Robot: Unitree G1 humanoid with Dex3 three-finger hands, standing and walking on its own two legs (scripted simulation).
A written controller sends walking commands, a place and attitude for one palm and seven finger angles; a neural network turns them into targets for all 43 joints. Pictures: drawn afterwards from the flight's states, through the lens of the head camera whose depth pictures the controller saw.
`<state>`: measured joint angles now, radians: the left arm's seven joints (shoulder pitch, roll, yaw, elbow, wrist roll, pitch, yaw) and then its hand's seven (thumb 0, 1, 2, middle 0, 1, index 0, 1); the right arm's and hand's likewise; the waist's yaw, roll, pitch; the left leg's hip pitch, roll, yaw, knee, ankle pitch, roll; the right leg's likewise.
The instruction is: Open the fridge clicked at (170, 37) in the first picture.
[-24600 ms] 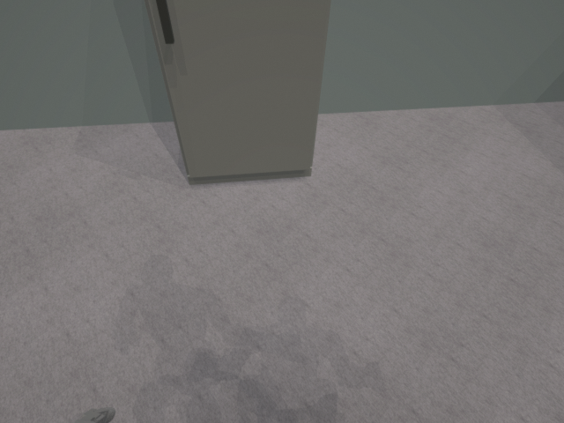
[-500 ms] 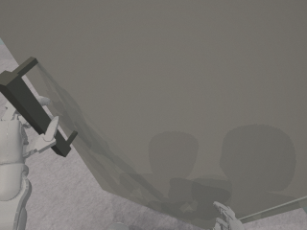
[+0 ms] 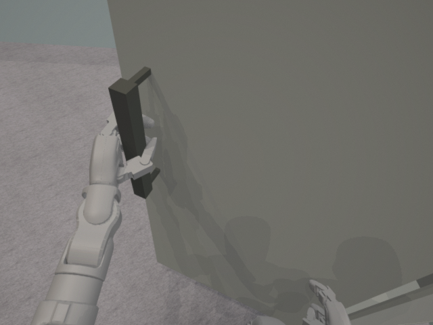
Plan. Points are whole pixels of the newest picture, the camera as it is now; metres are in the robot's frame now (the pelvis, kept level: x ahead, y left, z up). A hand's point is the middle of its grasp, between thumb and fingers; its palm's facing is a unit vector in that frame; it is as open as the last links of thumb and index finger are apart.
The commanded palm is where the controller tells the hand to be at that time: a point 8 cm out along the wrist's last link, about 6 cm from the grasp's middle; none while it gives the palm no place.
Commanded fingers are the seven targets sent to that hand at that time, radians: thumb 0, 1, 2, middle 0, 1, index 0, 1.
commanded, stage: stop walking and hold the door back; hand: left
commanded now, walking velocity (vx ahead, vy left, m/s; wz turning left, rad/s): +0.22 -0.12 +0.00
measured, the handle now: (143, 141) +0.38 +0.18 +0.12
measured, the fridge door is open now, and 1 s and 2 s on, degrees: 62 56 59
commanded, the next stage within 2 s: loosen the grip on the handle in 1.32 s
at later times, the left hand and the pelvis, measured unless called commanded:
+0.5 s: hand (153, 146) +0.37 +0.16 +0.13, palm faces +0.11 -0.98 -0.14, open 5.7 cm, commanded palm +0.36 +0.21 +0.11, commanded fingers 0.00 0.90 0.90 -0.45 -1.40 -0.45 -1.40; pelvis -0.05 +0.01 -0.01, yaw +0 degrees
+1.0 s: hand (160, 137) +0.39 +0.16 +0.12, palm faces +0.09 -0.98 -0.18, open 6.1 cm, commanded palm +0.36 +0.21 +0.11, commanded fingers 0.00 0.90 0.90 -0.45 -1.40 -0.45 -1.40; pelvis -0.03 +0.01 -0.01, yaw -2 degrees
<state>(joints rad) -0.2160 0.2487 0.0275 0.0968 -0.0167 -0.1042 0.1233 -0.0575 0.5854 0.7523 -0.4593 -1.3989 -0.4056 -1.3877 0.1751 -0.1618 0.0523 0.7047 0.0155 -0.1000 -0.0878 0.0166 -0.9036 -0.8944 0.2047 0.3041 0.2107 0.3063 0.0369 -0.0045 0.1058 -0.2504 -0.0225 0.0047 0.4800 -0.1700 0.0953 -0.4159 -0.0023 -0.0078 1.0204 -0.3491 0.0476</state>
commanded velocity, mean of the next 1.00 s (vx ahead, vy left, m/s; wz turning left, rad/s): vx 0.08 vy -0.04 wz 0.00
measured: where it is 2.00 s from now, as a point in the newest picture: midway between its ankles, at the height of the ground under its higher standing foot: outside the picture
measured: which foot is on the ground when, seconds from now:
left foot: down 0.00-0.30, up 0.32-0.54, down 0.56-1.00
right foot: up 0.00-0.28, down 0.30-1.00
